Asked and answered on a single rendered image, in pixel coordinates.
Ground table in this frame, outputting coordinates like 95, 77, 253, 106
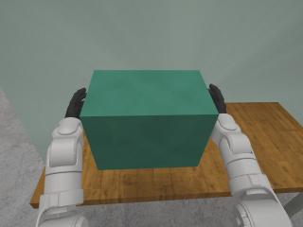
29, 102, 303, 218

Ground robot right hand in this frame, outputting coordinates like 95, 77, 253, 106
207, 83, 227, 114

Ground left robot forearm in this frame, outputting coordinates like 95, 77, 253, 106
35, 117, 84, 227

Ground robot left hand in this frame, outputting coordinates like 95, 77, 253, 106
64, 88, 87, 120

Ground right robot upper arm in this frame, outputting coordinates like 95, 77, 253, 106
232, 199, 292, 227

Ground left robot upper arm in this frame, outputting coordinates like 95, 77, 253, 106
39, 215, 89, 227

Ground carton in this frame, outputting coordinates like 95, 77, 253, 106
80, 70, 219, 170

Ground right robot forearm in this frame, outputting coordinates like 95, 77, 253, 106
210, 113, 293, 227

